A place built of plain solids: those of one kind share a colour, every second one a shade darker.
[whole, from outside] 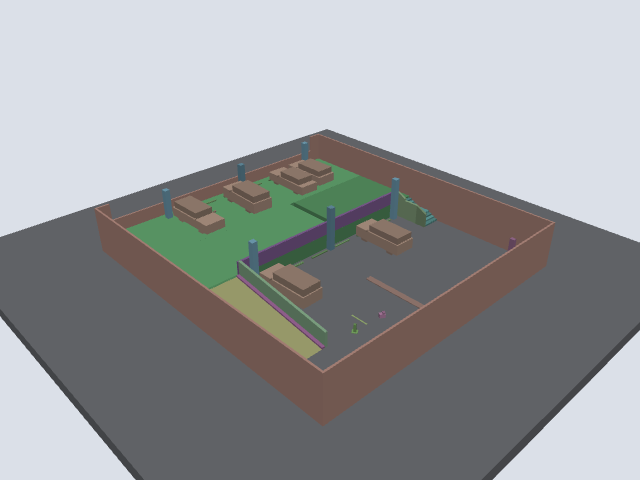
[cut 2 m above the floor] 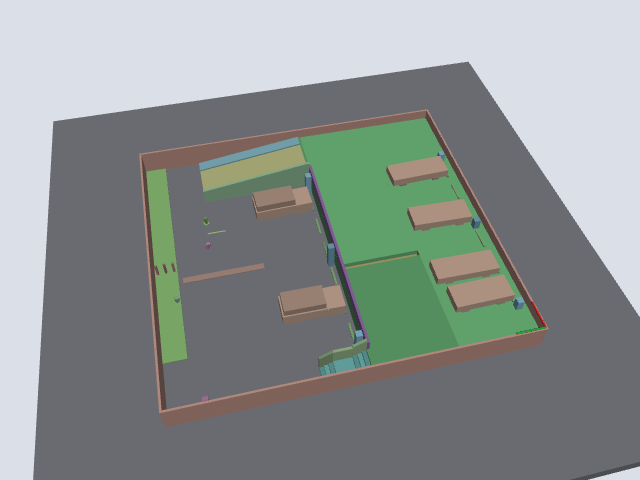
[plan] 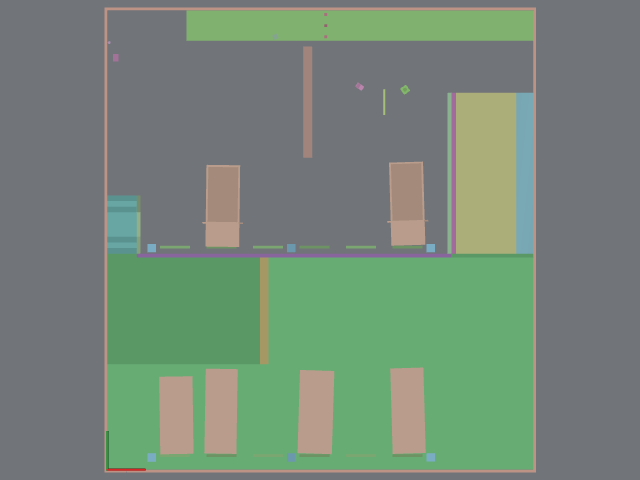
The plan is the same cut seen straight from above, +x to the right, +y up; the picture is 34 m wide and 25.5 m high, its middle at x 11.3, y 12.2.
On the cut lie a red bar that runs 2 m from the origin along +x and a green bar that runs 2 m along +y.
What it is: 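An open-sided split-level car park deck of the 2000s; 22.6 x 24.4 m, two half-decks side by side, the upper one 1.21 m above the lower, 2.44 m to the soffit over the upper one; a stair core of 8 risers of 0.151 m and treads of 0.30 m with a mid landing; a car ramp of 1 in 7.1; drive aisles of 6.51 and 6.27 m, bays of 2.47 x 4.8 m, a walkway of 1.62 m with a kerb of about 0.12 m, a stair door of 0.92 x 2.1 m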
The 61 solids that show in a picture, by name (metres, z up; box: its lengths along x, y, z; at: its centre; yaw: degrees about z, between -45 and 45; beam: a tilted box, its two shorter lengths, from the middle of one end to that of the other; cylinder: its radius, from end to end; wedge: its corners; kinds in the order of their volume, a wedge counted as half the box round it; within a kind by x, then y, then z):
{
 "upper_deck_1": {"box": [8.12, 5.69, 1.26], "at": [4.06, 8.44, 0.58]},
 "upper_deck_2": {"box": [22.63, 5.6, 1.26], "at": [11.31, 2.8, 0.58]},
 "upper_deck_3": {"box": [22.63, 0.2, 1.26], "at": [11.31, 11.37, 0.58]},
 "upper_deck_4": {"box": [14.06, 5.69, 1.26], "at": [15.6, 8.44, 0.58]},
 "car_1": {"box": [1.57, 2.7, 0.52], "at": [3.66, 3.41, 2.4], "yaw": 0.8},
 "car_2": {"box": [1.77, 4.12, 0.76], "at": [3.67, 2.89, 1.77], "yaw": 0.8},
 "car_3": {"box": [1.7, 4.51, 0.72], "at": [6.04, 3.1, 1.75], "yaw": -0.9},
 "car_4": {"box": [1.5, 2.44, 0.53], "at": [6.05, 3.59, 2.37], "yaw": -0.9},
 "car_5": {"box": [1.8, 4.35, 0.87], "at": [6.14, 14.01, 0.61], "yaw": -0.7},
 "car_6": {"box": [1.6, 2.92, 0.53], "at": [6.14, 14.62, 1.31], "yaw": -0.7},
 "car_7": {"box": [1.83, 4.43, 0.9], "at": [11.08, 3.06, 1.84], "yaw": -1.7},
 "car_8": {"box": [1.63, 2.97, 0.56], "at": [11.1, 3.65, 2.56], "yaw": -1.7},
 "car_9": {"box": [1.61, 3.01, 0.55], "at": [15.91, 14.75, 1.35], "yaw": 1.6},
 "car_10": {"box": [1.81, 4.42, 0.9], "at": [15.93, 14.13, 0.63], "yaw": 1.6},
 "car_11": {"box": [1.76, 4.55, 0.75], "at": [15.97, 3.13, 1.76], "yaw": 1.6},
 "car_12": {"box": [1.56, 2.91, 0.51], "at": [15.99, 2.51, 2.39], "yaw": 1.6},
 "wall_1": {"box": [0.15, 24.7, 3.73], "at": [-0.07, 12.2, 1.81]},
 "wall_2": {"box": [1.15, 0.15, 3.73], "at": [0.42, -0.07, 1.81]},
 "wall_3": {"box": [20.63, 0.15, 2.33], "at": [11.31, -0.07, 1.11]},
 "wall_4": {"box": [22.93, 0.15, 3.73], "at": [11.31, 24.48, 1.81]},
 "wall_5": {"box": [1.15, 0.15, 3.73], "at": [22.2, -0.07, 1.81]},
 "wall_6": {"box": [0.15, 24.7, 3.73], "at": [22.7, 12.2, 1.81]},
 "car_ramp_1": {"wedge": [[18.28, 11.47, -0.05], [18.28, 11.47, 1.21], [18.28, 20.02, -0.05], [18.28, 20.02, 0.0], [22.63, 11.47, -0.05], [22.63, 11.47, 1.21], [22.63, 20.02, -0.05], [22.63, 20.02, 0.0]]},
 "stair_step_1": {"box": [1.56, 0.35, 1.11], "at": [0.78, 11.6, 0.5]},
 "stair_step_2": {"box": [1.56, 0.65, 0.95], "at": [0.78, 11.74, 0.43]},
 "stair_step_3": {"box": [1.56, 0.95, 0.8], "at": [0.78, 11.89, 0.35]},
 "stair_step_4": {"box": [1.56, 2.25, 0.65], "at": [0.78, 12.54, 0.28]},
 "stair_step_5": {"box": [1.56, 2.55, 0.5], "at": [0.78, 12.7, 0.2]},
 "stair_step_6": {"box": [1.56, 2.85, 0.35], "at": [0.78, 12.85, 0.13]},
 "stair_step_7": {"box": [1.56, 3.15, 0.2], "at": [0.78, 12.99, 0.05]},
 "ramp_footway_1": {"wedge": [[21.73, 11.47, -0.05], [21.73, 11.47, 1.33], [21.73, 20.02, -0.05], [21.73, 20.02, 0.12], [22.63, 11.47, -0.05], [22.63, 11.47, 1.33], [22.63, 20.02, -0.05], [22.63, 20.02, 0.12]]},
 "walkway_1": {"box": [18.43, 1.62, 0.17], "at": [13.41, 23.59, 0.03]},
 "column_1": {"box": [0.45, 0.45, 2.49], "at": [2.36, 0.65, 2.4]},
 "column_2": {"box": [0.45, 0.45, 3.7], "at": [2.36, 11.77, 1.8]},
 "column_3": {"box": [0.45, 0.45, 2.49], "at": [9.77, 0.65, 2.4]},
 "column_4": {"box": [0.45, 0.45, 3.7], "at": [9.77, 11.77, 1.8]},
 "column_5": {"box": [0.45, 0.45, 2.49], "at": [17.18, 0.65, 2.4]},
 "column_6": {"box": [0.45, 0.45, 3.7], "at": [17.18, 11.77, 1.8]},
 "split_parapet_1": {"box": [16.72, 0.2, 1.11], "at": [9.92, 11.37, 1.71]},
 "drain_bed_1": {"box": [0.47, 5.69, 0.86], "at": [8.34, 8.44, 0.38]},
 "ramp_guard_1": {"wedge": [[18.08, 11.47, -0.05], [18.08, 11.47, 2.38], [18.08, 20.02, -0.05], [18.08, 20.02, 1.17], [18.28, 11.47, -0.05], [18.28, 11.47, 2.38], [18.28, 20.02, -0.05], [18.28, 20.02, 1.17]]},
 "ramp_kerb_1": {"wedge": [[18.28, 11.47, -0.05], [18.28, 11.47, 1.33], [18.28, 20.02, -0.05], [18.28, 20.02, 0.12], [18.53, 11.47, -0.05], [18.53, 11.47, 1.33], [18.53, 20.02, -0.05], [18.53, 20.02, 0.12]]},
 "stair_guard_1": {"wedge": [[1.56, 11.47, -0.05], [1.56, 11.47, 2.26], [1.56, 12.37, -0.05], [1.56, 12.37, 1.8], [1.76, 11.47, -0.05], [1.76, 11.47, 2.26], [1.76, 12.37, -0.05], [1.76, 12.37, 1.8]]},
 "stair_guard_2": {"wedge": [[1.56, 13.67, -0.05], [1.56, 13.67, 1.65], [1.56, 14.57, -0.05], [1.56, 14.57, 1.2], [1.76, 13.67, -0.05], [1.76, 13.67, 1.65], [1.76, 14.57, -0.05], [1.76, 14.57, 1.2]]},
 "stair_guard_3": {"box": [0.2, 1.3, 1.7], "at": [1.66, 13.02, 0.8]},
 "wheelstop_1": {"box": [1.6, 0.15, 0.15], "at": [3.6, 0.75, 1.23]},
 "wheelstop_2": {"box": [1.6, 0.15, 0.15], "at": [3.6, 11.82, 0.03]},
 "wheelstop_3": {"box": [1.6, 0.15, 0.15], "at": [6.07, 0.75, 1.23]},
 "wheelstop_4": {"box": [1.6, 0.15, 0.15], "at": [6.07, 11.82, 0.03]},
 "wheelstop_5": {"box": [1.6, 0.15, 0.15], "at": [8.54, 0.75, 1.23]},
 "wheelstop_6": {"box": [1.6, 0.15, 0.15], "at": [8.54, 11.82, 0.03]},
 "wheelstop_7": {"box": [1.6, 0.15, 0.15], "at": [11.01, 0.75, 1.23]},
 "wheelstop_8": {"box": [1.6, 0.15, 0.15], "at": [11.01, 11.82, 0.03]},
 "wheelstop_9": {"box": [1.6, 0.15, 0.15], "at": [13.47, 0.75, 1.23]},
 "wheelstop_10": {"box": [1.6, 0.15, 0.15], "at": [13.47, 11.82, 0.03]},
 "wheelstop_11": {"box": [1.6, 0.15, 0.15], "at": [15.95, 0.75, 1.23]},
 "wheelstop_12": {"box": [1.6, 0.15, 0.15], "at": [15.95, 11.82, 0.03]},
 "hump_1": {"box": [0.49, 5.91, 0.11], "at": [10.65, 19.52, 0.0]},
 "pay_station_1": {"box": [0.3, 0.4, 1.5], "at": [0.45, 21.88, 0.7]},
 "traffic_cone_1": {"box": [0.4, 0.4, 0.08], "at": [15.82, 20.18, -0.01], "yaw": 34.7},
 "cable_cover_1": {"box": [0.11, 1.38, 0.07], "at": [14.71, 19.52, -0.02]}
}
